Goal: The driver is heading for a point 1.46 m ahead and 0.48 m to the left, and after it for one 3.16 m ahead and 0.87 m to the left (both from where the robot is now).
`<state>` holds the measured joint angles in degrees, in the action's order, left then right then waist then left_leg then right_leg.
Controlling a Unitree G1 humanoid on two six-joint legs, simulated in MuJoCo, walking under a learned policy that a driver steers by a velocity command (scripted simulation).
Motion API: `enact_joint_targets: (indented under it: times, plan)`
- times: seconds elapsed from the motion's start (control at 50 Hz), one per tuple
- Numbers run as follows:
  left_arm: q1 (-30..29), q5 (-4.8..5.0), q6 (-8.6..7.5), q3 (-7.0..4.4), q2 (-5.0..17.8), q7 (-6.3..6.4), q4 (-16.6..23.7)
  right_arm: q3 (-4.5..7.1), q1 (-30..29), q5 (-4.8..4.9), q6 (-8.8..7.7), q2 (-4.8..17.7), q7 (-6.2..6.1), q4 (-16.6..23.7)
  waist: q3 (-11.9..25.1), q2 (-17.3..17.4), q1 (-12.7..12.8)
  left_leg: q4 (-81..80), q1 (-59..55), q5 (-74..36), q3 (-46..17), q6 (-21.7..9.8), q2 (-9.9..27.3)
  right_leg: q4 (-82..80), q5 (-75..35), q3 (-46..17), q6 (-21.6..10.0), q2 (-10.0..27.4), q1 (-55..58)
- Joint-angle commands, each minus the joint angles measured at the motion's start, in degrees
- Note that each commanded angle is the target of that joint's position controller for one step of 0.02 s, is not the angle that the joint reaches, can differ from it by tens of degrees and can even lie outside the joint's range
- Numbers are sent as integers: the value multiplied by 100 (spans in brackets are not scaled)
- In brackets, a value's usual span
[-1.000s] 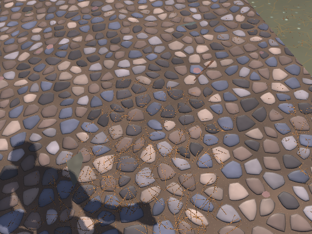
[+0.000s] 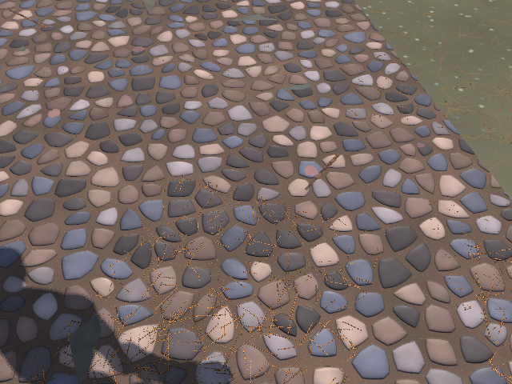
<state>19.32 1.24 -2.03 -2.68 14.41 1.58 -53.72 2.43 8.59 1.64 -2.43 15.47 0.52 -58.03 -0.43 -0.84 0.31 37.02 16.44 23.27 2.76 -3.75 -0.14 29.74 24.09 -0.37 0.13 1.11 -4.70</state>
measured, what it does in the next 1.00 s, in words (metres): walks ahead: right foot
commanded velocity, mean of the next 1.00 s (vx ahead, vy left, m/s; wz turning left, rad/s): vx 0.45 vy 0.00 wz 0.08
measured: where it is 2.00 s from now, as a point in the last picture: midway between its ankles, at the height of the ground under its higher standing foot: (215, 235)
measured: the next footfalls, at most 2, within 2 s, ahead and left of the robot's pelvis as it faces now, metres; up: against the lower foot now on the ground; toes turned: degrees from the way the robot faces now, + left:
right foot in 0.50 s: +0.41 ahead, -0.12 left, +0.00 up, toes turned -1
left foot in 1.06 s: +0.71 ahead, +0.13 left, +0.00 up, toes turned +12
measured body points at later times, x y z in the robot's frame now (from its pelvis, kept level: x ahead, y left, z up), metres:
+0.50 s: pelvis +0.22 -0.02 -0.01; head +0.26 -0.02 +0.44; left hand +0.48 +0.20 -0.09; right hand +0.13 -0.28 -0.15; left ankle +0.02 +0.10 -0.73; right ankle +0.37 -0.12 -0.73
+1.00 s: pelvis +0.50 -0.01 +0.00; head +0.52 +0.00 +0.45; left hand +0.48 +0.26 -0.14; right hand +0.71 -0.23 -0.10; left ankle +0.67 +0.13 -0.70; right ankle +0.38 -0.12 -0.73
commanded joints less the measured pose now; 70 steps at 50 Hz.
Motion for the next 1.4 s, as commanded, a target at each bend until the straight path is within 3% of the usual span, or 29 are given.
enact_joint_targets:
  times: [0.02,0.04,0.06,0.08,0.1,0.16,0.3,0.42,0.46,0.5,0.52,0.54,0.56,0.58,0.6,0.66,0.74,0.86,0.96,1.02,1.06,1.08,1.1,1.12,1.14,1.18,1.24,1.32,1.4]
  plan:
    - [-600,26,-107,-223,956,-16,374,198,485,17,-255,588,90,-82,-486,-585,-535,-897,-953,-844,44,-141,-82,-932,-801,-1094,-799,1015,-1157]
    - [-954,1,-146,-141,703,-19,571,357,1197,-10,-264,1035,76,-267,-260,245,-849,-1506,-1763,-430,-1163,-450,545,542,-1571,-244,-391,330,-1832]
    - [-936,-60,-249,-83,457,3,771,491,1863,-6,-278,1596,100,-380,174,1719,-977,-2311,-2879,-439,-3502,-1232,1746,2524,-329,207,44,-410,-3043]
    - [-901,42,-339,-127,596,-3,764,312,1615,-84,-341,1115,100,-319,160,1275,-790,-2510,-2966,-661,-4105,-1456,2136,3641,833,-493,3,-325,-3711]
    - [-787,168,-397,-150,661,-53,702,214,1264,-98,-400,792,92,-208,-162,886,-571,-2406,-2770,-956,-3486,-1314,2027,4014,520,-698,-161,-45,-3973]
    - [-961,53,-415,-226,703,-127,671,67,930,-119,-409,444,105,-84,-352,446,-323,-2558,-2350,-2020,-1988,-801,1486,3462,-760,-365,-306,524,-3938]
    - [-2088,3,-304,-36,180,-248,1098,70,1235,-158,-253,821,-112,-66,-625,469,-462,-3118,-1408,-2753,-836,-719,1071,1046,-2156,221,98,367,-3246]
    - [-2665,58,-346,-51,413,-387,1343,133,1636,-50,-212,836,-131,-206,-753,531,-392,-2965,-1998,-3184,-643,-603,1443,32,-2523,156,-244,190,-2880]
    - [-2212,39,-353,-165,661,-395,1248,194,1500,-80,-163,973,-134,-143,-302,667,-33,-2274,-2284,-4866,-537,-476,1497,49,-2208,279,-450,-44,-2140]
    - [-535,43,-302,-401,1044,-314,741,162,1388,-145,-66,882,-140,-60,715,669,809,-233,-1654,-5697,-251,-212,1113,77,-2064,363,-772,-206,84]
    - [368,-57,-271,-496,1420,-255,528,48,1619,-221,-65,536,-132,86,1487,-165,908,1721,4,-3715,-57,-33,642,98,-1388,-1221,-1220,988,1968]
    - [498,-90,-292,-462,1525,-326,443,-153,2206,-155,-197,-172,-73,69,2269,-1536,497,3398,1537,815,-579,167,-385,-973,66,-4092,-2007,2136,2976]
    - [165,-38,-331,-310,978,-344,467,13,1599,10,-340,526,-28,160,1558,-956,625,4001,2131,862,-1103,45,-83,-1457,570,-4140,-1723,1920,2422]
    - [-381,-34,-371,-245,815,-340,544,94,1088,139,-437,790,-16,354,683,-730,467,3973,2383,316,-915,-54,207,-1599,134,-3225,-1499,1762,1536]
    - [-805,-75,-412,-212,729,-356,602,96,872,108,-480,745,-62,393,354,-214,272,3682,2132,-235,-816,-63,498,-1752,-594,-2575,-1399,1564,718]
    - [-1104,-168,-490,-132,468,-405,549,133,1090,-24,-307,442,-97,335,154,-269,-173,3041,1368,-771,-812,25,874,-2150,-1608,-1530,-1338,1159,-424]
    - [-778,-174,-514,-184,753,-274,328,139,491,-73,-140,393,-120,598,-246,-199,-145,2078,1999,-1427,-721,277,1013,-2557,-1783,-930,-1420,1144,-673]
    - [-307,-148,-479,-192,914,-115,112,79,-535,-65,-207,263,14,968,-392,-113,232,264,1988,-3084,-471,298,688,-2652,-2196,142,-1083,982,-321]
    - [67,-95,-312,-219,954,-99,-85,26,-1179,-38,-217,254,195,1406,-534,-54,410,-345,2429,-2586,-346,81,543,-2195,-2758,482,-960,1357,930]
    - [-108,-72,-168,-286,1171,-48,11,118,-931,-40,-207,477,307,1567,-217,-307,130,-381,1826,-1635,100,-185,176,-1216,-5088,716,-778,1463,1322]
    - [-219,-109,-53,-262,1156,24,145,418,575,-16,-173,965,272,1243,674,-268,-645,-629,-249,-1669,281,-508,-309,881,-6187,1063,-485,1152,763]
    - [-93,-228,-99,-167,994,47,334,612,1539,-17,-116,1533,154,1092,1377,539,-904,-640,-2098,-1712,-1344,-945,699,2807,-4324,1146,-229,866,-763]
    - [411,-298,-311,94,150,-102,519,627,1478,12,-134,1804,168,1131,1984,1715,-295,-1452,-3887,-437,-4574,-2007,1898,4503,752,392,85,-429,-3239]
    - [-259,-51,-550,-32,771,-182,567,479,1571,-33,-159,1264,161,1199,1980,1037,-700,-1990,-3995,-142,-4793,-1806,1867,4956,814,-551,-91,-220,-3904]
    - [-737,117,-683,-90,974,-218,739,424,1294,-74,-196,1031,136,1234,1201,792,-695,-2046,-3396,-639,-3914,-1556,1689,4816,248,-503,-233,44,-4271]
    - [-899,-71,-720,-133,946,-140,727,347,560,-106,-227,778,123,1459,494,21,-251,-2189,-1770,-1895,-2789,-1335,1270,3885,-487,-450,-189,458,-3647]
    - [-743,-186,-512,-167,801,-120,799,318,370,-123,-228,734,56,1599,298,225,84,-2500,-814,-2723,-2259,-1364,1003,3168,-744,-413,62,575,-3043]
    - [-1520,-229,-433,-116,610,-94,1115,398,740,-69,-200,993,-103,1560,11,302,-117,-2570,-339,-2868,-1723,-1147,643,1534,-2042,-248,353,341,-3061]
    - [-2242,-132,-497,-62,509,-173,1384,407,1116,-39,-132,997,-144,1473,-27,525,-432,-2444,-184,-2212,-1734,-820,483,182,-3184,-175,315,-23,-2436]
Velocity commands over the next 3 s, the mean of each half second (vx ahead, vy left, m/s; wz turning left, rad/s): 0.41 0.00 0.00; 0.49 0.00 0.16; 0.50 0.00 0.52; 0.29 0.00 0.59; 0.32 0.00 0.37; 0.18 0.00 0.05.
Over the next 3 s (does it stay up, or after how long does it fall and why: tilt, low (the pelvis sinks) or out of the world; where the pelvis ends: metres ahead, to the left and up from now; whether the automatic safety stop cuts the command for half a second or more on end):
stays up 1.22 0.35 0.01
